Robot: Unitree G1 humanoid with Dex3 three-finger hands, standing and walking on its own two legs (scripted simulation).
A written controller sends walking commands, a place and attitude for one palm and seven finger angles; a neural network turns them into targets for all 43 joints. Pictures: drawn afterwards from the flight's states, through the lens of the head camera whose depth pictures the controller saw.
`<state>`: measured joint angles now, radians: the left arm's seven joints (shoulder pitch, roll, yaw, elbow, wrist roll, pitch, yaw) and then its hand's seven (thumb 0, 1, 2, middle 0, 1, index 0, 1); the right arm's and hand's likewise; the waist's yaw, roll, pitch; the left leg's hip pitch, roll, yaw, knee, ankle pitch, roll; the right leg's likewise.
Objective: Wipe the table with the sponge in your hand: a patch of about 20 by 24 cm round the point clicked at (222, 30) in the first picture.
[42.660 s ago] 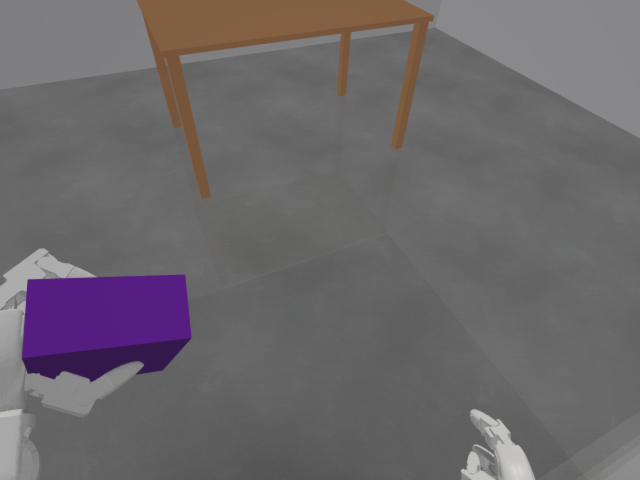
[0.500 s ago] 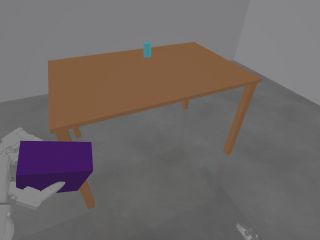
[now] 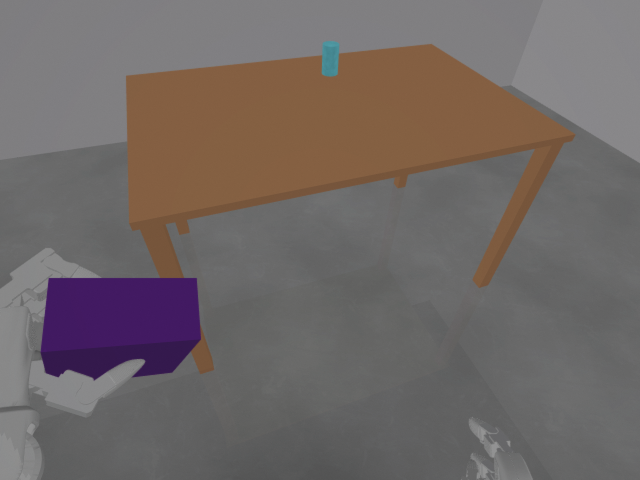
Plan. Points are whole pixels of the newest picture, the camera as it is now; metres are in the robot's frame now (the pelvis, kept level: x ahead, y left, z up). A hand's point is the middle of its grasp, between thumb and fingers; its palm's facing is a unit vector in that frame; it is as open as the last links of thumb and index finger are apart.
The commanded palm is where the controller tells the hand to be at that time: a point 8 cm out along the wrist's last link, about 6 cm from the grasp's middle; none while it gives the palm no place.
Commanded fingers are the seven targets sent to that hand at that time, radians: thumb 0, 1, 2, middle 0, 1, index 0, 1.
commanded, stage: stop stepping back and stand still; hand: left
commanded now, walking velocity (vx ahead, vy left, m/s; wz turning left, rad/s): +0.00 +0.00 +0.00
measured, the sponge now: (142, 332) +0.23 +0.20 +0.13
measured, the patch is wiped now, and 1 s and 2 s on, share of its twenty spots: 1.00 1.00 1.00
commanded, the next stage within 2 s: stand and wait in 0.44 s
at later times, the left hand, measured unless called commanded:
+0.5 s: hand (73, 297) +0.25 +0.26 +0.16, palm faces +0.34 -0.87 -0.36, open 10.0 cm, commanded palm +0.20 +0.31 +0.19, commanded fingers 0.00 0.10 1.30 -1.20 -1.60 -1.20 -1.60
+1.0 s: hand (57, 307) +0.24 +0.27 +0.16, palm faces +0.36 -0.86 -0.36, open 10.0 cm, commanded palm +0.19 +0.31 +0.19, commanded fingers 0.00 0.10 1.30 -1.20 -1.60 -1.20 -1.60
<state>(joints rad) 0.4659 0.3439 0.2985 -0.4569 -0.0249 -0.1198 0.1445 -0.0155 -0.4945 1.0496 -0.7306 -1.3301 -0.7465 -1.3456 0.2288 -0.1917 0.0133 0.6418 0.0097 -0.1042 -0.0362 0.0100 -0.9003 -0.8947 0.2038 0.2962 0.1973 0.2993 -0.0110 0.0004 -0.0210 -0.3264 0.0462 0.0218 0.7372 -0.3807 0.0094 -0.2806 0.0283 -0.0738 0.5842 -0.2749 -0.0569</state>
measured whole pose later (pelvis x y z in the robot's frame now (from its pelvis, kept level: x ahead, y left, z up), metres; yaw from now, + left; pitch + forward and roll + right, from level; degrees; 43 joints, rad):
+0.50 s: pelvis +0.03 +0.03 +0.01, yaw -2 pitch +0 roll -1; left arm 0.49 0.37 0.31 -0.50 -0.04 -0.14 0.15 -0.02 -0.50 1.05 -0.73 -1.33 -0.75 -1.35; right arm 0.15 -0.19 0.02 0.58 0.01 -0.07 -0.05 0.01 -0.90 -0.89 0.21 0.30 0.20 0.30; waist 0.00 -0.03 0.00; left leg -0.23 0.02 0.06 0.50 -0.27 0.02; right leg -0.21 0.01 -0.03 0.45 -0.24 0.00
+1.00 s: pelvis +0.02 +0.04 +0.01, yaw -2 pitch +0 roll -1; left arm 0.49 0.35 0.30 -0.46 -0.04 -0.13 0.16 -0.02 -0.50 1.05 -0.73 -1.33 -0.75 -1.35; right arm 0.19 -0.20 0.02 0.61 0.00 -0.05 -0.06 0.01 -0.90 -0.89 0.21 0.30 0.20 0.30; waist 0.00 -0.01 -0.01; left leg -0.24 0.02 0.06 0.48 -0.24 0.03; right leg -0.21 0.01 -0.02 0.41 -0.20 0.00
